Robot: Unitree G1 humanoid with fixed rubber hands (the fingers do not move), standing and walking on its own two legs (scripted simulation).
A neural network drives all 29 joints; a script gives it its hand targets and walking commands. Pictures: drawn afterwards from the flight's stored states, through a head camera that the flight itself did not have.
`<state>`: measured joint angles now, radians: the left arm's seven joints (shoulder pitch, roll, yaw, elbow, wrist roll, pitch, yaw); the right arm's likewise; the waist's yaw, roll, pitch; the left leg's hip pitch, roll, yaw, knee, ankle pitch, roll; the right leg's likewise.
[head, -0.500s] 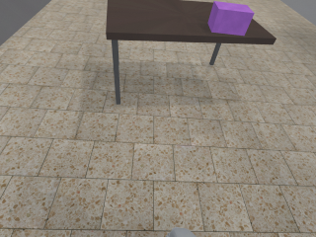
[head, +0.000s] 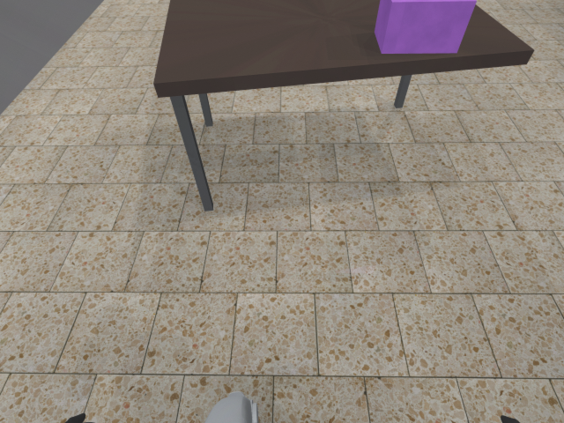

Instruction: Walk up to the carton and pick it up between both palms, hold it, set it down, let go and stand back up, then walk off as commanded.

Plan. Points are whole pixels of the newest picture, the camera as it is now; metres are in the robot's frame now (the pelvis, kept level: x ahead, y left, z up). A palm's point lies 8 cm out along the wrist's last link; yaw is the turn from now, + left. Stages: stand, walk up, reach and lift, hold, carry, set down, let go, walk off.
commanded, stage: walk up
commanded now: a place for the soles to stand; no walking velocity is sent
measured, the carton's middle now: (420, 18) +1.31 -0.40 -0.01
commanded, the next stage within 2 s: none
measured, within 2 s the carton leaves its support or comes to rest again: neither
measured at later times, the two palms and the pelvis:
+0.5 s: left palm (186, 296) +0.34 +0.21 -0.10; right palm out of the picture +0.22 -0.48 -0.10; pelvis +0.19 -0.12 -0.03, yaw -2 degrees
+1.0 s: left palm (247, 230) +0.50 +0.11 -0.11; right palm out of the picture +0.38 -0.55 -0.07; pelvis +0.36 -0.20 -0.01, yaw -1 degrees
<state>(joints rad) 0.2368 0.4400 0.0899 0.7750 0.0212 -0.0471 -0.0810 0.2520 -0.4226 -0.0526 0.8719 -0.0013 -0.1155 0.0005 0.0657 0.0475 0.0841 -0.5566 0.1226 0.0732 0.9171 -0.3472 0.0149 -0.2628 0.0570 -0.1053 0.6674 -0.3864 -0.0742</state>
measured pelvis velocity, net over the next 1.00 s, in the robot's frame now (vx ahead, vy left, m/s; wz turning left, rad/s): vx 0.36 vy -0.20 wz -0.02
